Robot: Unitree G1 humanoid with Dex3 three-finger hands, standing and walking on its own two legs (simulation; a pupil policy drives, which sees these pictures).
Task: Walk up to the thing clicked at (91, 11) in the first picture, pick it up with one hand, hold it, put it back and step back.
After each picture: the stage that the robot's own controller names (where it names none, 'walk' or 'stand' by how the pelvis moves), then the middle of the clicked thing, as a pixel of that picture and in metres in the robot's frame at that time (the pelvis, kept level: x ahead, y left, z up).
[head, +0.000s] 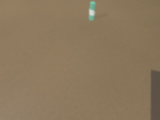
stand; (92, 11) +1.90 -0.15 -0.65
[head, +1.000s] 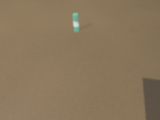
walk; (75, 22) +1.76 +0.18 -0.64
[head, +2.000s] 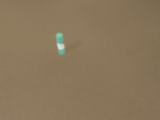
walk; (60, 44) +1.20 +0.30 -0.65
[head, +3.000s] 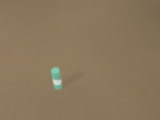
walk; (56, 79) +0.77 +0.25 -0.64
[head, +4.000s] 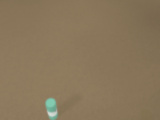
walk; (52, 109) +0.49 +0.18 -0.64
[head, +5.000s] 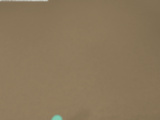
stand; out of the picture +0.39 +0.17 -0.65
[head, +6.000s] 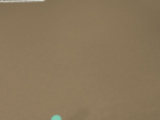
stand; out of the picture +0.39 +0.18 -0.66
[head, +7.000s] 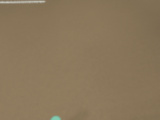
stand; out of the picture +0.39 +0.18 -0.66
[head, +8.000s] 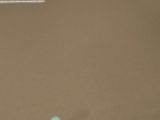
stand; out of the picture +0.38 +0.18 -0.66
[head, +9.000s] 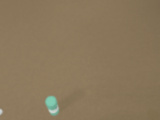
go down; (52, 106) +0.41 +0.17 -0.61
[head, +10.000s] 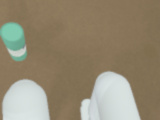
go down; (16, 45) +0.48 +0.21 -0.24
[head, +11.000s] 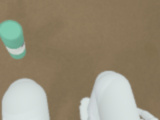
close in; (14, 43) +0.48 +0.20 -0.24
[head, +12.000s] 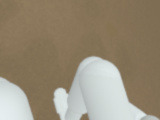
close; out of the picture +0.47 +0.25 -0.17
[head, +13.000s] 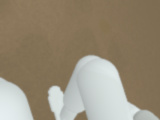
lift; out of the picture +0.45 +0.26 -0.17
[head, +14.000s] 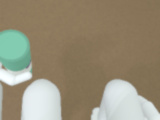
lift; (17, 61) +0.35 +0.22 -0.02
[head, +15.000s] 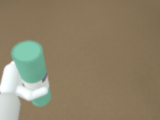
hold; (35, 79) +0.32 +0.15 +0.09
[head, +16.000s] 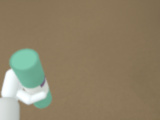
hold; (35, 83) +0.32 +0.16 +0.05
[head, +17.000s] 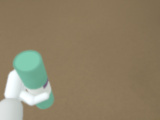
crouch; (37, 84) +0.32 +0.15 +0.04
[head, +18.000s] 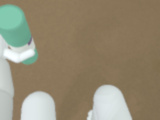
crouch; (20, 41) +0.45 +0.17 -0.03
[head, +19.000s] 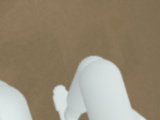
lower; out of the picture +0.45 +0.26 -0.17
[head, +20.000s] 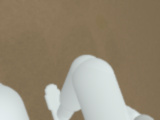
lower; out of the picture +0.46 +0.27 -0.18
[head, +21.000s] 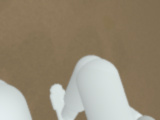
lower; out of the picture +0.45 +0.27 -0.17
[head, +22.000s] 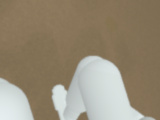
lower; out of the picture +0.45 +0.26 -0.16
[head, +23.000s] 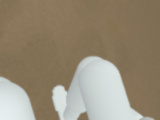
loosen; out of the picture +0.44 +0.24 -0.16
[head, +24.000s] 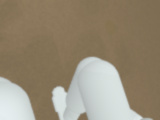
withdraw; out of the picture +0.45 +0.24 -0.17
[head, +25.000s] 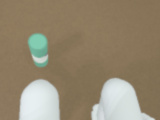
walk; (39, 52) +0.47 +0.18 -0.26
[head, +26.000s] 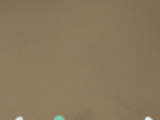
stand; out of the picture +0.39 +0.14 -0.59
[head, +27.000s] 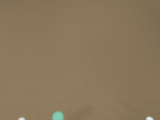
stand; out of the picture +0.40 +0.15 -0.60
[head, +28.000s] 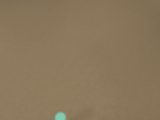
stand; out of the picture +0.40 +0.14 -0.62
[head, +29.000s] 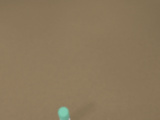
walk; (64, 117) +0.42 +0.14 -0.65
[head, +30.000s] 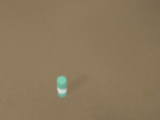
walk; (62, 87) +0.58 +0.12 -0.64
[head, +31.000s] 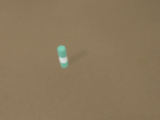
walk; (63, 57) +0.90 +0.22 -0.63
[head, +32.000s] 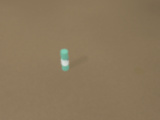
stand; (64, 60) +1.02 +0.17 -0.64
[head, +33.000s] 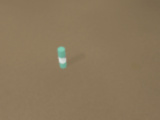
stand; (62, 58) +1.03 +0.19 -0.66
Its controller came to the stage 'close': yes
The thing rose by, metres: 0.69
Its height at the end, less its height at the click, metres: +0.00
